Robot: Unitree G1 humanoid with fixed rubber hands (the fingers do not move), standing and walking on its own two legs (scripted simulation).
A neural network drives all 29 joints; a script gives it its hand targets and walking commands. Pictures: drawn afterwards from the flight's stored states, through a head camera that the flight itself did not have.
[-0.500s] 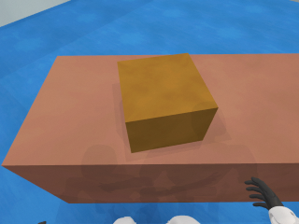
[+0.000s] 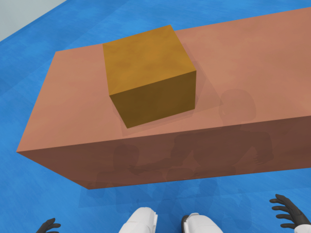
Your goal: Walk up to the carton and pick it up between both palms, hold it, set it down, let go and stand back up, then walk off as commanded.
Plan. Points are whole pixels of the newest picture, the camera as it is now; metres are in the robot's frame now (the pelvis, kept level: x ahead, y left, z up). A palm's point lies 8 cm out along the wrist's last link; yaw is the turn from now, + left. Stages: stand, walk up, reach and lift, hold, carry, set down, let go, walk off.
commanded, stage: walk off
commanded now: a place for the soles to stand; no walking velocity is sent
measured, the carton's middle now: (148, 76) +0.63 +0.06 -0.03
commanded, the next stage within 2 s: none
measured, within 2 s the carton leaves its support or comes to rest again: neither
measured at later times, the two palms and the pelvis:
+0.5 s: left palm out of the picture -0.05 +0.38 -0.09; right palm out of the picture -0.07 -0.27 -0.08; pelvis -0.16 +0.05 -0.01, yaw +3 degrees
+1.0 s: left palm out of the picture -0.21 +0.32 -0.05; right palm out of the picture -0.20 -0.33 -0.12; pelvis -0.30 -0.02 +0.00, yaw +2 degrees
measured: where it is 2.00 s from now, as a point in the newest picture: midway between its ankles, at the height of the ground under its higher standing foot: outside the picture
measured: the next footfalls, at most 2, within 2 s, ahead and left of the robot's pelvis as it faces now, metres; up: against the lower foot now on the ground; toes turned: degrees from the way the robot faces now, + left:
left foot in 0.32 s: -0.05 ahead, +0.17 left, +0.00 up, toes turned -4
right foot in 0.72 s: -0.18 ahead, -0.08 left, +0.00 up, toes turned +12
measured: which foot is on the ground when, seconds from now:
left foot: up 0.00-0.30, down 0.32-0.76, up 0.78-1.00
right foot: down 0.00-0.34, up 0.36-0.70, down 0.72-1.00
